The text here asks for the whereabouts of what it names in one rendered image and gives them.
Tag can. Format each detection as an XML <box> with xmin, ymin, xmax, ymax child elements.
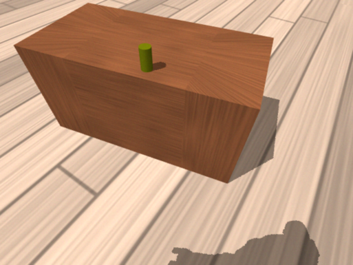
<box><xmin>138</xmin><ymin>43</ymin><xmax>153</xmax><ymax>72</ymax></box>

